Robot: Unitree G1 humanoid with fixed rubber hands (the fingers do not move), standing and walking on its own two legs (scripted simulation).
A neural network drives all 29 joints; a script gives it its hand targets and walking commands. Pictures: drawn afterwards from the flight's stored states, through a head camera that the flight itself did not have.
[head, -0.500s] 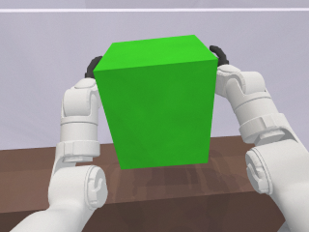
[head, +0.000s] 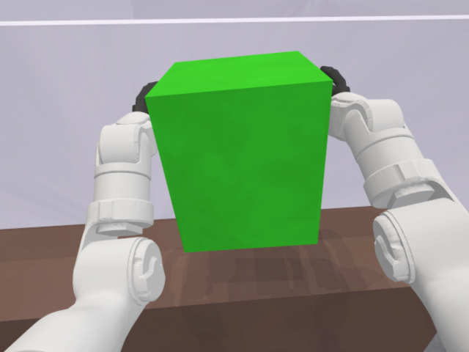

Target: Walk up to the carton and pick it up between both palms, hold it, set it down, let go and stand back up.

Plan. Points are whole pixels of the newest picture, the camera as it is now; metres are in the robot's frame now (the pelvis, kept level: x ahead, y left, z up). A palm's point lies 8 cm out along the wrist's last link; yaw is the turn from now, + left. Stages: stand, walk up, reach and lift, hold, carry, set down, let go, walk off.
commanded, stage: hold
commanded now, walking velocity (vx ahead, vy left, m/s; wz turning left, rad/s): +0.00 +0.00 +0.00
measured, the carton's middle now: (242, 148) +0.36 +0.00 +0.26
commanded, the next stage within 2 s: none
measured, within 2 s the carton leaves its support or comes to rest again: neither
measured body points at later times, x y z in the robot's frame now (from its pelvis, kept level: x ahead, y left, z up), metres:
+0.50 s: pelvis +0.01 +0.00 +0.00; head -0.08 +0.01 +0.44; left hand +0.40 +0.16 +0.28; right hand +0.40 -0.15 +0.30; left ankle +0.02 +0.14 -0.75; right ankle +0.01 -0.13 -0.75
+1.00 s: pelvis +0.00 +0.00 +0.00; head -0.09 +0.02 +0.44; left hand +0.39 +0.16 +0.30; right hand +0.39 -0.14 +0.32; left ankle +0.02 +0.14 -0.75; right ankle +0.01 -0.13 -0.75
